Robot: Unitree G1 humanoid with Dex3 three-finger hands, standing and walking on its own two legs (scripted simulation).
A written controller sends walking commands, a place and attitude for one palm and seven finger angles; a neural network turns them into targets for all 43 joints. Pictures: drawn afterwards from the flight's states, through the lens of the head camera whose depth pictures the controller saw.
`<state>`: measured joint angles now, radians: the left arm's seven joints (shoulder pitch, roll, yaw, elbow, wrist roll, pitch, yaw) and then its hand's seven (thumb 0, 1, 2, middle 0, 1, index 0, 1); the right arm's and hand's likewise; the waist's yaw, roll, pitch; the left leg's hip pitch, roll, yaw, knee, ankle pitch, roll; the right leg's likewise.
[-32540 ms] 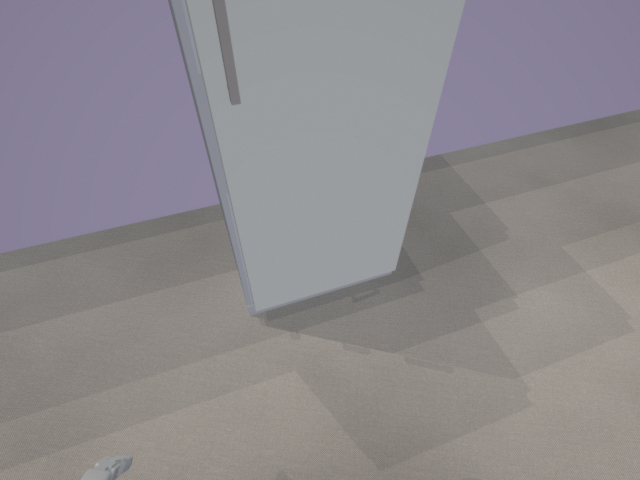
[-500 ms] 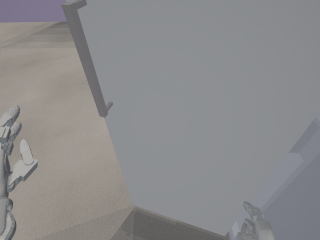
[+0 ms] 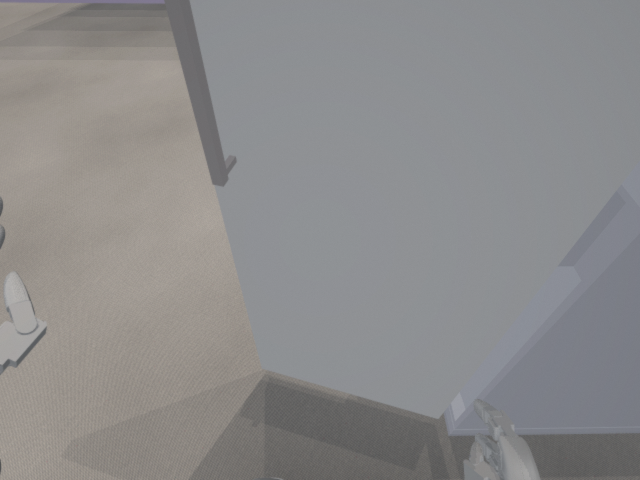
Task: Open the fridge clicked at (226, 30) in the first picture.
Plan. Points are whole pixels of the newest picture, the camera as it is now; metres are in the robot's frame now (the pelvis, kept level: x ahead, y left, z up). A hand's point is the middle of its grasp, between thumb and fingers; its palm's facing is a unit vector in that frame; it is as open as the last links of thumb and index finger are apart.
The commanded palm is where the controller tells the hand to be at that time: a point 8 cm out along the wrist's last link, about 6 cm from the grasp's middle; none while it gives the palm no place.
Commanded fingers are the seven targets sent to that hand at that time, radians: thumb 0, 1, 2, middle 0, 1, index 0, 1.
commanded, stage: step back with the hand held close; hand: left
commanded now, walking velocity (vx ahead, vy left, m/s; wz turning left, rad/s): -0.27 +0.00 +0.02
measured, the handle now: (205, 82) +0.48 +0.19 +0.25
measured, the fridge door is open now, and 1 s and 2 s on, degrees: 73 73 73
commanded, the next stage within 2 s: stop stepping back and stand still in 0.62 s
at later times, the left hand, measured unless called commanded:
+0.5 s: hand out of the picture +0.12 +0.26 +0.17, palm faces +0.38 -0.80 -0.48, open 7.4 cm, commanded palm +0.06 +0.30 +0.19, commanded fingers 0.00 0.90 0.90 -0.20 -0.30 -0.20 -0.30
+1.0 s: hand out of the picture -0.03 +0.30 +0.17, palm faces +0.49 -0.77 -0.41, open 7.4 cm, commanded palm -0.07 +0.32 +0.19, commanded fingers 0.00 0.90 0.90 -0.20 -0.30 -0.20 -0.30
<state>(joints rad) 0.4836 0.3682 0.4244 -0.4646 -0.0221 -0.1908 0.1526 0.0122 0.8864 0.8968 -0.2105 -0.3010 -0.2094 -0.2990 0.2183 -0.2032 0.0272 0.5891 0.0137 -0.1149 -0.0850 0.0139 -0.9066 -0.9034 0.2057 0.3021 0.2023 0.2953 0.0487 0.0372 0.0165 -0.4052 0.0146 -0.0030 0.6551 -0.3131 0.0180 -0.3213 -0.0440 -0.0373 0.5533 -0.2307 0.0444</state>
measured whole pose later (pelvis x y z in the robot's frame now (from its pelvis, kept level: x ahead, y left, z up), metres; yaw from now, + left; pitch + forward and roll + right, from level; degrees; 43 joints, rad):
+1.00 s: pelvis -0.21 +0.02 +0.02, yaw -1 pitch -1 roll +1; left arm 0.52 0.38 0.39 -0.40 -0.04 -0.13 0.14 0.01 0.89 0.90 -0.21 -0.30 -0.21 -0.30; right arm 0.26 -0.21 0.01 0.68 0.01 -0.09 -0.07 0.01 -0.91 -0.90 0.21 0.30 0.20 0.30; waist 0.06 -0.02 -0.07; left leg -0.47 -0.04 0.01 0.87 -0.33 -0.01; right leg -0.18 -0.01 -0.04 0.41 -0.22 -0.04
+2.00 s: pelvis -0.19 +0.05 +0.01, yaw +2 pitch +1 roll +0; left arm 0.52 0.38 0.38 -0.41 -0.03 -0.16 0.14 0.01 0.89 0.90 -0.21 -0.30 -0.21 -0.30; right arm 0.17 -0.21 0.00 0.60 0.02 -0.09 -0.07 0.01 -0.91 -0.90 0.21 0.30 0.20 0.30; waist 0.01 0.00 0.01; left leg -0.23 0.02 0.06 0.47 -0.26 0.01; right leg -0.22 0.01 0.00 0.47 -0.28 -0.01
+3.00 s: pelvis -0.20 +0.07 +0.02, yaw +3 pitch +0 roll +0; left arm 0.18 0.30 0.02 1.10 0.02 -0.01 0.00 0.01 0.91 0.90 -0.20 -0.30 -0.20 -0.30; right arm 0.18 -0.27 -0.01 1.07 -0.02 -0.01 -0.01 0.01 -0.91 -0.90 0.20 0.30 0.20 0.29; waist 0.01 0.03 0.03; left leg -0.19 -0.02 0.05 0.40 -0.20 0.04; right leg -0.17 -0.02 -0.02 0.40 -0.22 0.01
